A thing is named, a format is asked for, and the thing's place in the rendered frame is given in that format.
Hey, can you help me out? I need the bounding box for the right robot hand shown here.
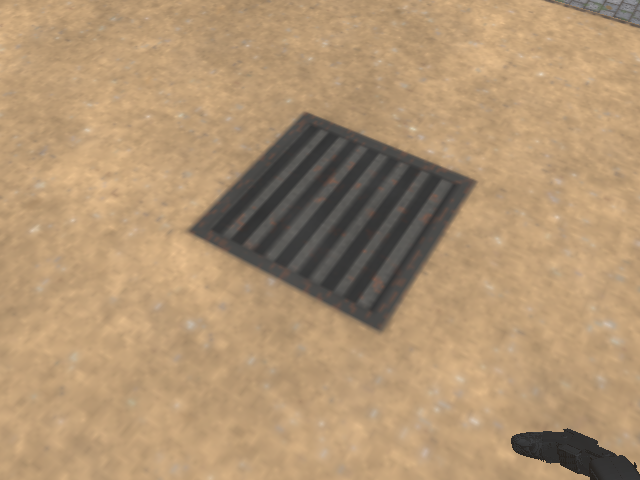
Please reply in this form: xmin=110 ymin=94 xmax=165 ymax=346
xmin=511 ymin=428 xmax=640 ymax=480

